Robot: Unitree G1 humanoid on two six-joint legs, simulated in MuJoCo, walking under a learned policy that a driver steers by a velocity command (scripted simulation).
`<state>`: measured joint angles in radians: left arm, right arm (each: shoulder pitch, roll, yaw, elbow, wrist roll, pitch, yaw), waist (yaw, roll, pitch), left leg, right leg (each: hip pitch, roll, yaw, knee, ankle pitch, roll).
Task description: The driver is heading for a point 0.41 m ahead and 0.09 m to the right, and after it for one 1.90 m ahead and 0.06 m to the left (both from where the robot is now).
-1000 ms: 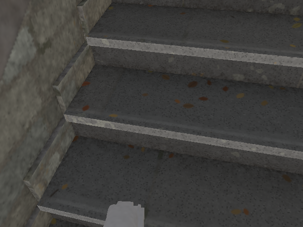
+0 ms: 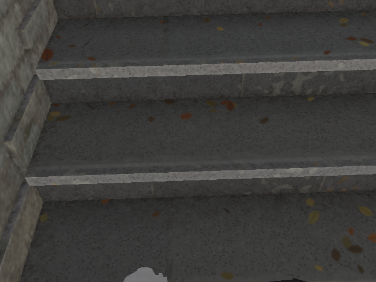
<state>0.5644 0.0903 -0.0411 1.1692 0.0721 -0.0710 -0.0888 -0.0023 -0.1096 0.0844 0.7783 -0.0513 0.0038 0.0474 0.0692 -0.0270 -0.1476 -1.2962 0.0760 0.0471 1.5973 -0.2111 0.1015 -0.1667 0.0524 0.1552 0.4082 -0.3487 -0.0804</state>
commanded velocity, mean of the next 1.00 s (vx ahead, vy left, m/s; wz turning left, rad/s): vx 0.50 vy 0.00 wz -0.20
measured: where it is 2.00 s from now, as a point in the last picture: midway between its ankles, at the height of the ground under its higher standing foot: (248, 54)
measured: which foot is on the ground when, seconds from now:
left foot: up 0.00-0.04, down 0.06-0.68, up 0.70-1.00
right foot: down 0.00-0.08, up 0.10-0.64, down 0.66-1.00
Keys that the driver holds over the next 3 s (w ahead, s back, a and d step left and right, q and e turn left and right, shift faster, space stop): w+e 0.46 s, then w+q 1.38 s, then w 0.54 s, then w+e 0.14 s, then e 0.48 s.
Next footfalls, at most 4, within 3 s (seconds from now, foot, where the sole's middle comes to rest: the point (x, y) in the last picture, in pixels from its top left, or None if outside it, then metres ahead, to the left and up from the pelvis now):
0.06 left None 0.22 0.13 -0.62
0.66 right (292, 265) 0.50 -0.21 -0.47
1.22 left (223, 144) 0.80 -0.02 -0.31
1.74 right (280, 42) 1.13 -0.20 -0.15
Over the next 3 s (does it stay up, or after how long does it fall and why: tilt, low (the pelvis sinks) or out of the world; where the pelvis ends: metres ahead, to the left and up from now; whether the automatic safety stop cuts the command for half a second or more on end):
stays up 1.53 0.06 0.80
